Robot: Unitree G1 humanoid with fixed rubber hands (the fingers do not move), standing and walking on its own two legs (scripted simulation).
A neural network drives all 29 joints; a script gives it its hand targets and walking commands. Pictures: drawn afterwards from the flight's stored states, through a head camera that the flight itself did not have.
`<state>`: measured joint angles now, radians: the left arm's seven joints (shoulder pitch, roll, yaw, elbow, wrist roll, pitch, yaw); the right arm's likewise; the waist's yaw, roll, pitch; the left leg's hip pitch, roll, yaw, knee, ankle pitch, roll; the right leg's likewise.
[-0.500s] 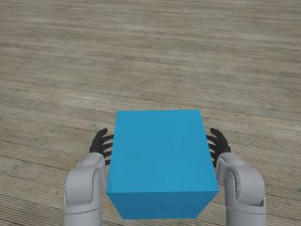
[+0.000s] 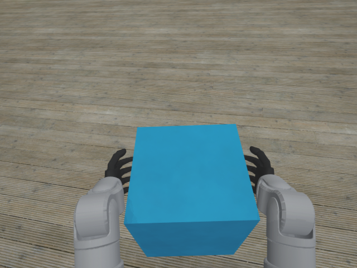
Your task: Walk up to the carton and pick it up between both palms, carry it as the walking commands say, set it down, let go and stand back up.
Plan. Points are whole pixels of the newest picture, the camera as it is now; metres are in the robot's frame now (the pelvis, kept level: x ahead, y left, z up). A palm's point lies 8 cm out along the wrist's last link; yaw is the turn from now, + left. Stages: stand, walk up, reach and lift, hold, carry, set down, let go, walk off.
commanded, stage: carry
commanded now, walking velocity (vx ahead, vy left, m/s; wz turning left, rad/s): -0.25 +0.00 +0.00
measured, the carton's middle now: (188, 194) +0.28 +0.00 +0.03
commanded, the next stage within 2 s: none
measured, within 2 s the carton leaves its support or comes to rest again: neither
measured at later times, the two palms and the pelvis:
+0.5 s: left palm out of the picture +0.11 +0.13 +0.09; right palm out of the picture +0.11 -0.16 +0.08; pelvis -0.17 -0.02 -0.01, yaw +0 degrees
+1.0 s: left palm out of the picture -0.11 +0.17 +0.08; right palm out of the picture -0.08 -0.13 +0.09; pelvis -0.36 -0.01 +0.00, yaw +3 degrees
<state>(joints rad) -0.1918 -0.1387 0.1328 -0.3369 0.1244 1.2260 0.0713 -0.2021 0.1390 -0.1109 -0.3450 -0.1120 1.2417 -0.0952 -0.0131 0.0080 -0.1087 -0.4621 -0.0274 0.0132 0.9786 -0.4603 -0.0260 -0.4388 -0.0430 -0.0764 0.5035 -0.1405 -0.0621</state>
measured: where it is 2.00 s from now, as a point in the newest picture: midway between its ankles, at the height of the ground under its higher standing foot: outside the picture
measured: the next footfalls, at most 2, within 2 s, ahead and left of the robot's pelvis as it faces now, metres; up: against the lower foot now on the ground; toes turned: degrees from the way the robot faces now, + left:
left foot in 0.12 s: -0.05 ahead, +0.13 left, +0.00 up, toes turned +4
right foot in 0.46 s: -0.14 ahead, -0.12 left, +0.00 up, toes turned -4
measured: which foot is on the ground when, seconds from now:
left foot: up 0.00-0.10, down 0.12-0.46, up 0.48-0.82, down 0.84-1.00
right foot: down 0.00-0.12, up 0.14-0.44, down 0.46-0.84, up 0.86-1.00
